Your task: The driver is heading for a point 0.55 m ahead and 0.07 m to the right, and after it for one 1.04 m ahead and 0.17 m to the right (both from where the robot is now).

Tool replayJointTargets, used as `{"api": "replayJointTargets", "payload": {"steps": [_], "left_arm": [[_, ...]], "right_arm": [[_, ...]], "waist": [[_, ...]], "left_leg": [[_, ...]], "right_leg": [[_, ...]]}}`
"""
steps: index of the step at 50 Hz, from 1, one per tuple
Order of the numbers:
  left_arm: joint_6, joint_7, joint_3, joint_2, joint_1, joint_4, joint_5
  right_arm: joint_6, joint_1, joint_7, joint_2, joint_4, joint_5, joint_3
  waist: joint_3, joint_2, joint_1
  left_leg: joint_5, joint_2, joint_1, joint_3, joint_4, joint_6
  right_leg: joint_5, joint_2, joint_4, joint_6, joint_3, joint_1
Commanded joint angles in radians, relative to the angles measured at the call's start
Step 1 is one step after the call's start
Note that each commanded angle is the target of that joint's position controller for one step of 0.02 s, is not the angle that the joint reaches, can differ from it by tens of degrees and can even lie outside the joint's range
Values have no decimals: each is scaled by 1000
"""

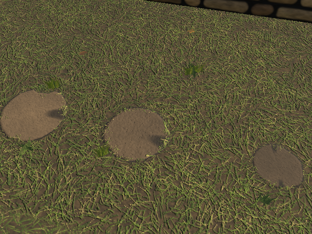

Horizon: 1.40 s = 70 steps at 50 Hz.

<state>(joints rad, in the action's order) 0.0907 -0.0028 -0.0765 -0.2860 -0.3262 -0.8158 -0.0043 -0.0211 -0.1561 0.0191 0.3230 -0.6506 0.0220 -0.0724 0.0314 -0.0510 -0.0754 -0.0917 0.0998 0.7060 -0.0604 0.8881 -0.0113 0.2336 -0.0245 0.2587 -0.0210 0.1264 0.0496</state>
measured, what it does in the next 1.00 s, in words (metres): walks ahead, turning right: left foot, then right foot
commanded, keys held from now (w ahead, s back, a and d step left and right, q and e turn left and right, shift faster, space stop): w+q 0.06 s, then w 0.06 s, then w+e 0.50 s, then e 0.38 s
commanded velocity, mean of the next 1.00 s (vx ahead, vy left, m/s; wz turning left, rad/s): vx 0.40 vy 0.00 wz -0.22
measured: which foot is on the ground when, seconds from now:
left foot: up 0.00-0.16, down 0.18-0.72, up 0.74-1.00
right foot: down 0.00-0.20, up 0.22-0.70, down 0.72-1.00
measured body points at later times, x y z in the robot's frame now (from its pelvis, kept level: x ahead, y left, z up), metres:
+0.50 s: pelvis +0.27 +0.07 +0.00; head +0.30 +0.07 +0.45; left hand +0.41 +0.34 -0.11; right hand +0.34 -0.21 -0.11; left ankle +0.23 +0.15 -0.74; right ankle +0.41 -0.11 -0.67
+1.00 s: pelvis +0.50 +0.00 +0.00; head +0.55 -0.03 +0.44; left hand +0.71 +0.25 -0.10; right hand +0.60 -0.31 -0.11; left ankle +0.62 +0.16 -0.68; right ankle +0.53 -0.07 -0.74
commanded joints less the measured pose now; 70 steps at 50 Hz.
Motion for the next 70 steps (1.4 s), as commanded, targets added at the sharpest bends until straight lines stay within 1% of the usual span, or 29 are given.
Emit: {"api": "replayJointTargets", "payload": {"steps": [1,6,9,10,11,12,13,15,17,21,26,32,35,36,37,38,39,41,43,47,52,57,59,60,61,62,63,65,70], "left_arm": [[13,6,-33,-163,71,67,8],[-14,4,-44,-209,3,21,34],[-25,9,-26,-202,-6,-2,37],[-15,4,8,-114,-33,32,5],[6,-7,32,-65,-100,27,18],[16,-15,-3,-180,-5,32,54],[19,-17,-2,-172,72,64,71],[4,-5,-4,-148,84,55,36],[-29,-4,-2,-111,12,23,37],[-51,4,0,-75,69,39,33],[-38,-24,15,-40,200,77,24],[-39,-61,17,-50,310,163,20],[-38,-60,-32,-136,66,125,13],[-41,-41,-62,-204,-56,102,10],[-48,-21,-80,-325,-46,112,5],[-43,-25,-67,-291,-61,159,0],[-41,-28,-54,-239,-18,172,-2],[-44,-20,-36,-163,95,179,29],[-53,-11,-29,-148,150,202,6],[-64,7,-42,-185,161,201,5],[-107,35,-41,-187,170,211,18],[-124,34,-39,-177,166,223,17],[-129,35,-33,-162,198,236,28],[-130,36,-24,-132,179,242,25],[-128,34,-9,-75,98,242,8],[-119,32,-25,-134,108,267,13],[-115,31,-48,-210,81,240,9],[-138,37,-53,-189,96,202,21],[-143,32,-13,-80,163,230,21]], "right_arm": [[-18,81,20,6,83,0,10],[-18,156,38,23,138,-2,4],[-14,-150,17,128,62,-10,-53],[-7,-295,-5,229,37,-23,-76],[-14,-281,-5,243,48,-21,-65],[-22,-263,3,161,47,-24,-42],[-29,-222,3,134,31,-26,-32],[-47,-111,7,64,16,-27,-13],[-68,-65,8,44,9,-34,-12],[-91,-67,-6,55,-37,-46,-22],[-86,-94,-23,84,-75,-36,-29],[-40,-143,-36,129,-124,-10,-47],[-10,-94,-60,157,-104,-1,-51],[-18,-101,-62,138,-94,-4,-41],[-38,-223,-46,-3,-52,-61,0],[-65,-215,-30,54,-59,-42,6],[-74,-106,-24,106,-37,-1,-10],[-69,-38,-43,95,-25,-18,-7],[-37,-65,-52,112,-22,-27,-18],[-11,-81,-64,61,-25,-38,-4],[4,20,-58,59,-1,-29,-1],[-18,62,-42,73,19,-23,-8],[-32,5,-35,77,4,-20,-17],[-37,-21,-37,113,-1,-29,-28],[-28,3,-47,188,19,-46,-42],[-18,-33,-42,193,0,-74,-47],[-18,-23,-41,143,16,-61,-36],[-10,15,-45,79,24,-38,-19],[16,18,-52,95,5,-35,-21]], "waist": [[18,100,9],[31,115,16],[-146,110,204],[-295,-57,230],[-469,-199,178],[-395,-58,225],[-236,-57,203],[-106,-34,120],[-83,-46,72],[-11,-5,65],[34,10,113],[70,3,131],[-99,-34,-8],[-177,29,-72],[-290,326,50],[-531,220,-7],[-453,128,-36],[-207,36,27],[-152,75,89],[-169,101,111],[-179,151,78],[-149,207,60],[-144,215,103],[-155,174,98],[-179,-74,32],[-154,-267,45],[-153,-160,55],[-125,-55,56],[-126,-129,82]], "left_leg": [[126,-1,-40,33,-138,13],[-36,-60,-109,95,-266,80],[8,-136,-639,113,-370,157],[39,117,-1013,-225,-347,248],[-39,335,-1144,-677,-500,395],[-79,301,-1059,-578,-530,345],[-42,255,-915,-393,-544,300],[44,173,-679,-211,-608,245],[58,154,-564,-127,-690,242],[141,146,-549,21,-758,229],[166,125,-600,172,-781,184],[449,185,-806,237,-649,150],[870,130,-766,274,-258,82],[636,72,-598,280,1,22],[-431,-110,-153,248,398,-64],[-621,-180,-71,-4,591,-67],[-543,-117,-21,-64,583,-42],[-406,-48,-3,-29,425,-35],[-351,-33,-128,-32,350,-40],[-271,-66,-174,-9,152,-81],[-130,-98,-202,-33,-39,-99],[-187,-133,-256,-53,-238,-73],[-56,-127,-375,-37,-461,-40],[67,-32,-492,-92,-522,-3],[347,193,-613,-283,-513,100],[483,323,-633,-505,-545,276],[462,322,-632,-459,-531,299],[383,190,-605,-261,-497,219],[376,120,-592,-114,-516,217]], "right_leg": [[-319,257,-102,-138,-70,21],[-557,307,-10,-113,-24,-104],[-798,255,396,-62,37,45],[-334,171,765,-11,52,378],[357,15,1056,18,-115,591],[333,61,1115,9,-237,667],[267,100,1082,1,-213,707],[133,169,944,9,-204,635],[53,178,922,24,-213,540],[-105,169,800,51,-249,630],[-335,141,513,36,-177,614],[-174,96,365,-33,-88,650],[-151,-34,311,-92,-10,301],[-369,-5,240,-135,-104,45],[-787,286,325,-314,-537,-357],[-766,408,223,-444,-847,-460],[-760,362,195,-393,-702,-392],[-658,270,150,-308,-525,-103],[-643,228,93,-290,-472,110],[-722,180,99,-270,-401,214],[-377,135,114,-203,-449,224],[-327,139,185,-185,-576,161],[-317,103,244,-143,-597,160],[-179,59,311,-99,-570,222],[223,-65,522,-35,-411,348],[467,-135,713,19,-291,539],[422,-69,887,53,-299,566],[315,-47,971,94,-284,566],[238,-25,735,123,-190,462]]}}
